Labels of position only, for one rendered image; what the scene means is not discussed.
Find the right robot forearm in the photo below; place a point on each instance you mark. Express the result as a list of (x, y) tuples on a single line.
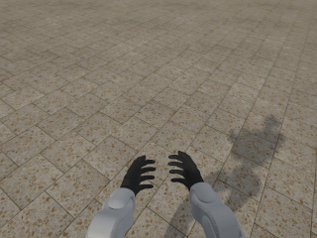
[(216, 218)]

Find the right robot hand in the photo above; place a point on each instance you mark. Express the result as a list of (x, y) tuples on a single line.
[(189, 170)]

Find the left robot forearm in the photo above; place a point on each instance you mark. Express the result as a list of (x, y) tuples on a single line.
[(115, 217)]

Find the left robot hand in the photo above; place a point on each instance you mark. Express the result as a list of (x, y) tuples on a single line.
[(133, 178)]

